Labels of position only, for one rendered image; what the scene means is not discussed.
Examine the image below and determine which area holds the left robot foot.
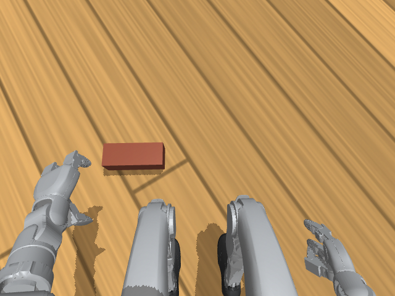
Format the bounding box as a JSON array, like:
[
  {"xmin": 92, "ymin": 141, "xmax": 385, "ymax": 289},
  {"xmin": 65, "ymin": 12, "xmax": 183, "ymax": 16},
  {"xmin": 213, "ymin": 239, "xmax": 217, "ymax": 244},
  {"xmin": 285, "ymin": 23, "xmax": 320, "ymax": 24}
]
[{"xmin": 168, "ymin": 239, "xmax": 181, "ymax": 296}]

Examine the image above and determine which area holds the left robot arm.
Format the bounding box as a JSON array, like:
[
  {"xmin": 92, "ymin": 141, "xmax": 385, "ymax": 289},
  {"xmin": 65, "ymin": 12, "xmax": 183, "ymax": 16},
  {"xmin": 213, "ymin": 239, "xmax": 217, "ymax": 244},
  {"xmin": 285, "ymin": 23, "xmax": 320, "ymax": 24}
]
[{"xmin": 0, "ymin": 195, "xmax": 70, "ymax": 296}]

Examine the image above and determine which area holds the right robot arm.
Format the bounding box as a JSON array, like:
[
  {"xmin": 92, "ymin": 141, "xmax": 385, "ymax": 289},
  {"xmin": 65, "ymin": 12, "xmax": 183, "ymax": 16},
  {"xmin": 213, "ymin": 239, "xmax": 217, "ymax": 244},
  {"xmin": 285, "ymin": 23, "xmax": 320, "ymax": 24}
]
[{"xmin": 333, "ymin": 271, "xmax": 376, "ymax": 296}]

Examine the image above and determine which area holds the right robot foot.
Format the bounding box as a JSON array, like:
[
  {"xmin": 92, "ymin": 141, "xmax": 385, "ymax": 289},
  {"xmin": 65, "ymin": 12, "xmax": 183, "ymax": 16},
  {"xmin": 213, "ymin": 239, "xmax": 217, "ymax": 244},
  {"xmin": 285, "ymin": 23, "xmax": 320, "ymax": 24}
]
[{"xmin": 217, "ymin": 233, "xmax": 241, "ymax": 296}]

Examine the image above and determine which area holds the left robot hand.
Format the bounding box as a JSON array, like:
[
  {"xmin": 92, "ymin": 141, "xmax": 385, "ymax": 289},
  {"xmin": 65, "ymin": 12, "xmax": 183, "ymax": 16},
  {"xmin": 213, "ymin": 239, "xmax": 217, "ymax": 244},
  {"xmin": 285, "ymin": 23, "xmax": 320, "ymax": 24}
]
[{"xmin": 33, "ymin": 150, "xmax": 93, "ymax": 228}]

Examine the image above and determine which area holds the carton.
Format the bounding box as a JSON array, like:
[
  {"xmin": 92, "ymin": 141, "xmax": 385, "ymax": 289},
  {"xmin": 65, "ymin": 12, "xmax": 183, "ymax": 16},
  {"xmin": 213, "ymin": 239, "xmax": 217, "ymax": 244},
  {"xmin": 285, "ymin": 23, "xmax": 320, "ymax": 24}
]
[{"xmin": 101, "ymin": 142, "xmax": 165, "ymax": 170}]

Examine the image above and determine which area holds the right robot hand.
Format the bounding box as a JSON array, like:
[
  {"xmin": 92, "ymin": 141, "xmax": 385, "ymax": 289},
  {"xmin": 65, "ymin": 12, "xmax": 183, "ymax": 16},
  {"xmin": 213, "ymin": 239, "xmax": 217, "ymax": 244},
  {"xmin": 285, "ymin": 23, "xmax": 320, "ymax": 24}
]
[{"xmin": 304, "ymin": 219, "xmax": 356, "ymax": 281}]

